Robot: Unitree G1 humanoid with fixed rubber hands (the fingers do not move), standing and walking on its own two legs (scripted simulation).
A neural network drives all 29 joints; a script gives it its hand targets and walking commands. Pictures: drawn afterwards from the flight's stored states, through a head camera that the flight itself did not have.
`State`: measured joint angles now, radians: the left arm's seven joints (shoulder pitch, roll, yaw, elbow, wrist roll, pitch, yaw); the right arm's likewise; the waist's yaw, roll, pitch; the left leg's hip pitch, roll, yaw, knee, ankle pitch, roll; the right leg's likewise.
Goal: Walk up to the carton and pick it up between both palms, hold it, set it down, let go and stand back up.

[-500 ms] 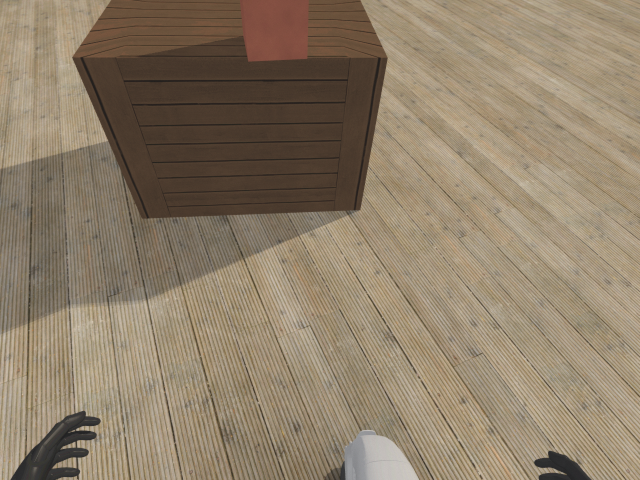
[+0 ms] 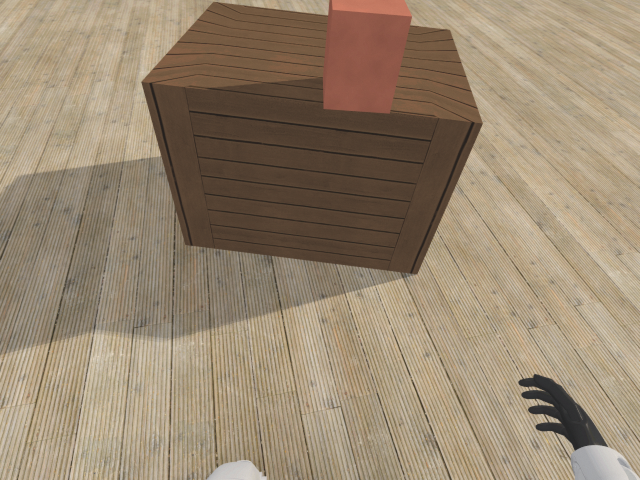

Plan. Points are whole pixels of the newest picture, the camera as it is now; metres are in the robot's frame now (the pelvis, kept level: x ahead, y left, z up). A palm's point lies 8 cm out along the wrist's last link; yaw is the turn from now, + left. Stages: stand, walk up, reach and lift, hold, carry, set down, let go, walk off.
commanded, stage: walk up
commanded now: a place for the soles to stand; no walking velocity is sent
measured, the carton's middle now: (361, 51) +1.10 -0.09 +0.06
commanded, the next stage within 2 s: none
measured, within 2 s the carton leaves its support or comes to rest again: neither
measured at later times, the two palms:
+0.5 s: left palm (107, 331) +0.30 +0.29 -0.02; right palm (548, 335) +0.34 -0.35 -0.04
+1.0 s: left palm (180, 209) +0.55 +0.26 -0.03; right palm (537, 273) +0.48 -0.40 -0.06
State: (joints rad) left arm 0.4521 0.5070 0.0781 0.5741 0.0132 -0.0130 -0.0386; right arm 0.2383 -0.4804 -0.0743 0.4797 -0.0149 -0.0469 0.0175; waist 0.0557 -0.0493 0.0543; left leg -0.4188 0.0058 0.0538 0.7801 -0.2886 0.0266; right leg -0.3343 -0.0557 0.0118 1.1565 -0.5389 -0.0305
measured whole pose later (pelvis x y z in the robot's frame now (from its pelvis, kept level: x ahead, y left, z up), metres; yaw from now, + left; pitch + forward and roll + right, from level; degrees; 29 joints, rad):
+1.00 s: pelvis +0.41 -0.06 +0.00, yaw -1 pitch -5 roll -2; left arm 0.35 0.49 0.06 0.48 0.02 -0.04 0.00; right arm 0.39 -0.49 -0.09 0.54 -0.01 0.02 0.03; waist -0.03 0.06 0.09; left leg -0.42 0.03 -0.08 1.16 -0.52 0.02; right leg -0.34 -0.03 -0.11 0.79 -0.36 -0.02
